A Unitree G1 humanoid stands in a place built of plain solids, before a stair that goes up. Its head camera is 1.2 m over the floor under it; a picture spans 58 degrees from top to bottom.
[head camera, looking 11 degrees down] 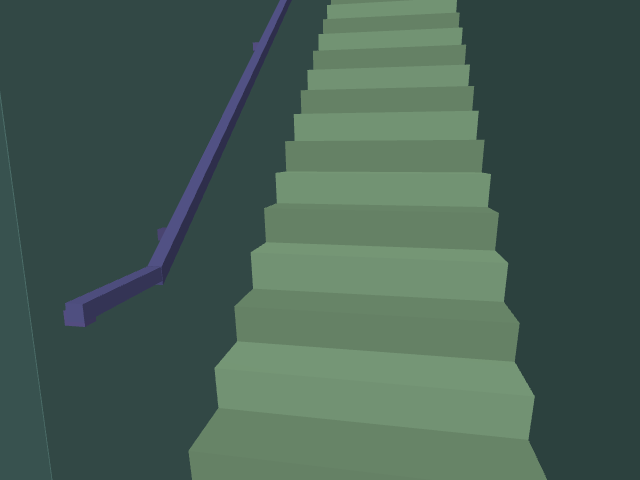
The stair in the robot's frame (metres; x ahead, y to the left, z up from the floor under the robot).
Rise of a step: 0.19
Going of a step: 0.24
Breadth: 1.20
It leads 10 degrees to the right of straight ahead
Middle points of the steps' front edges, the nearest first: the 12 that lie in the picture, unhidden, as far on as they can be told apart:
1.50 -0.17 0.37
1.74 -0.21 0.54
1.98 -0.25 0.73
2.22 -0.29 0.92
2.46 -0.33 1.10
2.70 -0.37 1.29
2.95 -0.41 1.48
3.17 -0.45 1.66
3.42 -0.49 1.85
3.66 -0.53 2.04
3.91 -0.58 2.23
4.16 -0.62 2.42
